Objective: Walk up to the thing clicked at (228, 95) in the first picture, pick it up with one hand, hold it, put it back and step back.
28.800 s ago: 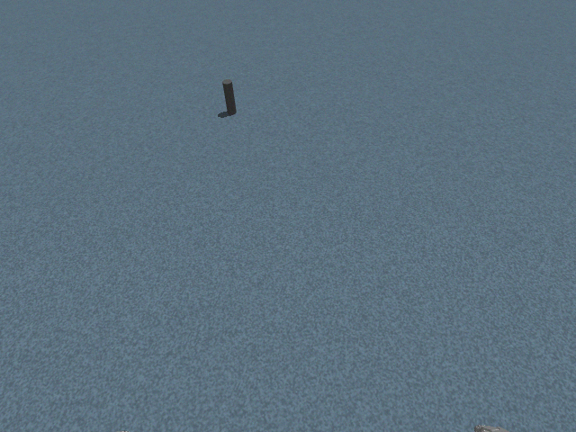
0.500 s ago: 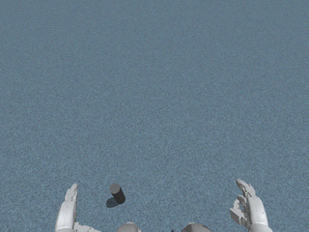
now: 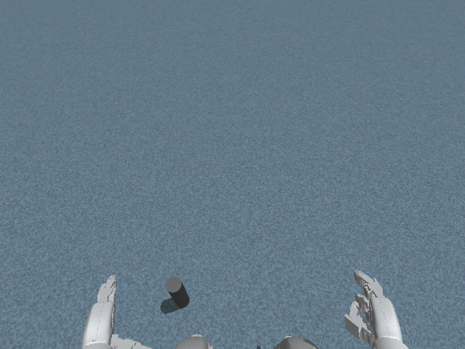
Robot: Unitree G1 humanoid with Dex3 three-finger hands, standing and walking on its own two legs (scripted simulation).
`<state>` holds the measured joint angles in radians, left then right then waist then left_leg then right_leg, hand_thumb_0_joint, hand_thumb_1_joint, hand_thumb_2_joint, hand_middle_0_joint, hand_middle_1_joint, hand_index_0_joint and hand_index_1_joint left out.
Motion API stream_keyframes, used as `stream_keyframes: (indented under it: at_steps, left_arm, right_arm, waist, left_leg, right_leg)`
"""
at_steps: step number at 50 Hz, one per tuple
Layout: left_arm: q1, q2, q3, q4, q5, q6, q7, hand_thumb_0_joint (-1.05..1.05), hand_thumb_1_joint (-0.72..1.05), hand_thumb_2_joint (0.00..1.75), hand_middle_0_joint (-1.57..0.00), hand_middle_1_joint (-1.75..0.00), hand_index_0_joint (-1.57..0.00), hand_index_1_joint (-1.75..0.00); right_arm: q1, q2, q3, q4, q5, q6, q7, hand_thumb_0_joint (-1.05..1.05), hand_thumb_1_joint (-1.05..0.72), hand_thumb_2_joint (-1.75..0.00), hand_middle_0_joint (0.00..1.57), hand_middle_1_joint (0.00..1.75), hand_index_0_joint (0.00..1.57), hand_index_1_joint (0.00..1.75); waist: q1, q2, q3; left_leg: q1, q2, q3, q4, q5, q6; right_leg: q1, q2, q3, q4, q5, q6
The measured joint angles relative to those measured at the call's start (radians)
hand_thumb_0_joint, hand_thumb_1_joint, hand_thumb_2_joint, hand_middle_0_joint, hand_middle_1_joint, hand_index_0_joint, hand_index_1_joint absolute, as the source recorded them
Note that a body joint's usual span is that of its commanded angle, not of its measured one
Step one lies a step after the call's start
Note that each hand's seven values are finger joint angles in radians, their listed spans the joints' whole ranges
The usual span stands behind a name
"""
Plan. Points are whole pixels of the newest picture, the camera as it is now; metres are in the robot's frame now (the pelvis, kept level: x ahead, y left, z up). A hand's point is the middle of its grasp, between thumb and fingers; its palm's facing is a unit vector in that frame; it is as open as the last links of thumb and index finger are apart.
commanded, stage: stand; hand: left
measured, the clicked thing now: (178, 293) +0.38 +0.23 -0.62
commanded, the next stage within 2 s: none
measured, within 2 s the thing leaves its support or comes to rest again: neither
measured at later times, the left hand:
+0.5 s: hand (129, 340) +0.15 +0.20 -0.09, palm faces -0.02 -0.94 -0.33, open 10.1 cm
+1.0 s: hand out of the picture +0.04 +0.25 -0.11, palm faces +0.00 -0.94 -0.34, open 7.4 cm
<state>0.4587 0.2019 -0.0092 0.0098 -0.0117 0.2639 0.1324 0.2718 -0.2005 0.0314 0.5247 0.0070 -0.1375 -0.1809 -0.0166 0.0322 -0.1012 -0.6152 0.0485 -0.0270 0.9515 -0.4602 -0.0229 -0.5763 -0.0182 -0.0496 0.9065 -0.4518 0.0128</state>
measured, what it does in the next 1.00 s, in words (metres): rises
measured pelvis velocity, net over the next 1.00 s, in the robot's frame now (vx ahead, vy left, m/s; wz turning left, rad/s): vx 0.00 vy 0.01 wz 0.01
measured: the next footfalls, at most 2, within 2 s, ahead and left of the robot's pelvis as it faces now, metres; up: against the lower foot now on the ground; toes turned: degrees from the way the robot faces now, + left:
none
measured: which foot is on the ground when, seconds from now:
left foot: down 0.00-1.00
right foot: down 0.00-1.00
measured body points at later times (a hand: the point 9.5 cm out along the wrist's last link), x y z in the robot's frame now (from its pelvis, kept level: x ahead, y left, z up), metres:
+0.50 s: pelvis +0.00 +0.00 +0.01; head +0.02 +0.00 +0.46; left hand +0.15 +0.25 -0.07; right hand +0.14 -0.26 -0.09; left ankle +0.01 +0.13 -0.69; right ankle +0.00 -0.13 -0.69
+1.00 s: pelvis +0.00 +0.01 +0.05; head +0.00 +0.01 +0.50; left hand +0.04 +0.30 -0.08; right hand +0.07 -0.27 -0.09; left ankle +0.01 +0.13 -0.69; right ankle +0.00 -0.13 -0.69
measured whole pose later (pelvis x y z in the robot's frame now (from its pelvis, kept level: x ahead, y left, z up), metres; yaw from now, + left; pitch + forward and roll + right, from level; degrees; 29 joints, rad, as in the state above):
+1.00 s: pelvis +0.00 +0.01 +0.05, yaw +0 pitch -3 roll +0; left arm 0.18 0.32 0.00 1.09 0.02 0.00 0.02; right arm 0.16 -0.30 -0.01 1.08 -0.03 0.00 -0.01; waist 0.02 0.01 0.07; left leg -0.16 0.00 0.01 0.43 -0.21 0.00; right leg -0.15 -0.06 -0.03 0.43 -0.23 0.04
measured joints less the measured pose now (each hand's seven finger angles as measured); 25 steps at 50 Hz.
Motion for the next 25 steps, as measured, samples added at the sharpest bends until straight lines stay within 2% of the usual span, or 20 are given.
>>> stream_keyframes:
  at_steps: [9,13,18,21,23,25]
  left_arm:
    - [-0.002,-0.002,0.002,-0.002,0.001,-0.003,-0.002,-0.01,-0.52,0.08,-0.08,-0.09,-0.08,-0.09]
    - [0.000,-0.003,0.001,-0.004,0.000,0.003,-0.003,-0.01,-0.37,0.23,-0.13,-0.18,-0.13,-0.18]
    - [0.001,-0.003,0.001,-0.005,0.000,0.002,-0.003,-0.01,-0.07,0.52,-0.17,-0.25,-0.17,-0.25]
    - [-0.101,0.032,-0.008,0.189,0.060,-0.118,-0.050,-0.01,0.14,0.66,-0.19,-0.27,-0.19,-0.27]
    - [-0.167,0.062,-0.010,0.341,0.071,-0.173,-0.080,-0.01,0.29,0.73,-0.19,-0.28,-0.19,-0.28]
    - [-0.204,0.084,-0.002,0.458,0.067,-0.203,-0.101,-0.01,0.43,0.78,-0.20,-0.29,-0.20,-0.29]
  right_arm:
    - [0.000,-0.001,-0.001,-0.001,-0.001,-0.001,0.001,0.02,-0.90,-0.90,0.20,0.30,0.20,0.30]
    - [0.001,-0.002,-0.003,-0.001,-0.001,-0.001,0.000,0.02,-0.91,-0.90,0.20,0.30,0.20,0.30]
    - [0.002,-0.004,-0.005,0.000,-0.001,-0.001,-0.001,0.02,-0.91,-0.90,0.20,0.30,0.20,0.30]
    - [-0.052,-0.027,-0.009,0.101,-0.073,0.037,0.058,0.01,-0.91,-0.90,0.20,0.30,0.20,0.30]
    - [-0.086,-0.050,-0.012,0.180,-0.082,0.078,0.104,0.01,-0.90,-0.90,0.20,0.30,0.20,0.30]
    - [-0.098,-0.067,-0.025,0.231,-0.075,0.101,0.135,0.01,-0.90,-0.90,0.20,0.30,0.20,0.30]
  waist:
    - [0.000,0.000,-0.001]
    - [0.000,-0.001,-0.001]
    - [-0.001,0.001,0.000]
    - [0.019,-0.020,0.059]
    - [0.027,-0.034,0.082]
    - [0.029,-0.045,0.095]
  left_leg:
    - [-0.001,0.001,-0.002,-0.001,-0.001,-0.001]
    - [-0.001,0.001,-0.001,-0.002,-0.002,-0.002]
    - [-0.002,0.002,-0.002,0.000,-0.003,-0.002]
    - [0.062,-0.010,0.009,-0.033,0.014,0.003]
    - [0.100,-0.019,0.015,-0.064,0.030,0.007]
    - [0.134,-0.027,0.021,-0.097,0.044,0.009]
  right_leg:
    - [-0.001,0.001,-0.001,-0.001,-0.001,0.000]
    - [-0.002,0.002,-0.001,0.000,-0.002,-0.001]
    - [-0.002,0.002,-0.002,0.001,-0.004,-0.002]
    - [0.051,-0.009,0.007,-0.012,0.002,-0.007]
    - [0.083,-0.018,0.012,-0.028,0.010,-0.007]
    - [0.111,-0.026,0.017,-0.048,0.018,-0.004]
